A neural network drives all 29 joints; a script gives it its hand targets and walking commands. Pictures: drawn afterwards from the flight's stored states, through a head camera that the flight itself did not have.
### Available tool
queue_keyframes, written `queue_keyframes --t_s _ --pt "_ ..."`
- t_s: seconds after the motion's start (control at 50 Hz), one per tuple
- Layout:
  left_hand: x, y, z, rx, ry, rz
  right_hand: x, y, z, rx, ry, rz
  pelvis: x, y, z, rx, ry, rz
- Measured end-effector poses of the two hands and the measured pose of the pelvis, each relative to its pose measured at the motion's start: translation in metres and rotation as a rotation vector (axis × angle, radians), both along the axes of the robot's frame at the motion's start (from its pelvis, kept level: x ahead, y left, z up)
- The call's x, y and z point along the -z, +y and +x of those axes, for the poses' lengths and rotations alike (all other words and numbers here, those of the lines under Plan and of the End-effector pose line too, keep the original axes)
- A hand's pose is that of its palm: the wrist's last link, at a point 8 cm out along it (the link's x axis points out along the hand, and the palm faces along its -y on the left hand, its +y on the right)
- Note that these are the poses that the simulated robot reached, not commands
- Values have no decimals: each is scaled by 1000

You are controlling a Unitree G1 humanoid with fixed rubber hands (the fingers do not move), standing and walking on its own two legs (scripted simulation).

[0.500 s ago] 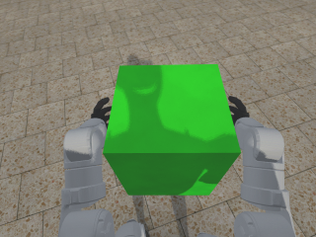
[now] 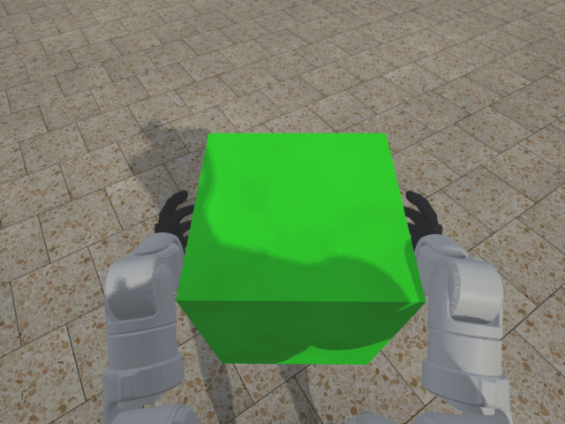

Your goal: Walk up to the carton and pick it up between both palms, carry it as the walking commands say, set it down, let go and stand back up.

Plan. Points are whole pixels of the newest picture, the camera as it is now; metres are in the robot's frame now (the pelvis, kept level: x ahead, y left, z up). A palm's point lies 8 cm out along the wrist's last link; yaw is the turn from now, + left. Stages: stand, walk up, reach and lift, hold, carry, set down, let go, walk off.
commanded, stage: carry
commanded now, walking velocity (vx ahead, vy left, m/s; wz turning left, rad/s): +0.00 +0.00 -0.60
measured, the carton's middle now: (295, 260) +0.34 +0.04 +0.02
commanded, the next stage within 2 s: none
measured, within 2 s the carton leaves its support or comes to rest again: neither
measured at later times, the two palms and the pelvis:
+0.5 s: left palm (260, 275) +0.28 +0.08 +0.09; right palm (556, 372) +0.19 -0.24 +0.09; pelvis -0.08 +0.00 +0.00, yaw -17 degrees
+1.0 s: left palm (390, 328) +0.22 -0.07 +0.10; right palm out of the picture +0.02 -0.33 +0.11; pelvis -0.16 +0.01 -0.01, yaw -34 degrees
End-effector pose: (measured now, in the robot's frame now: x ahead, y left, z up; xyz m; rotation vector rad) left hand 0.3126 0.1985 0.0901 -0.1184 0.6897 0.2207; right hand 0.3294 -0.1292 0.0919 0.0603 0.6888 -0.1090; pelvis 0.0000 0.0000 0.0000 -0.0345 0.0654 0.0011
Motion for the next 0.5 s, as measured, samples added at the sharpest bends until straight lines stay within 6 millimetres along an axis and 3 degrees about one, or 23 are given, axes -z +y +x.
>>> queue_keyframes --t_s 0.12,0.2,0.28,0.36,0.5 --pt "-8 -56 13 111 -23 45 3 -57 -17 66 -24 -7 13 -23 -16 71 6 -1" --pt "0 -96 10 201 29 65 9 -94 -46 148 29 6 7 -24 -31 100 4 22" --pt "-2 -123 4 278 22 66 4 -118 -73 215 26 -3 5 -19 -47 144 0 33" --pt "-5 -133 -3 323 -7 49 -6 -125 -95 268 -1 -15 7 -9 -60 193 6 39" --pt "4 -120 -33 349 22 4 0 -107 -143 323 26 -23 3 5 -77 299 -18 35"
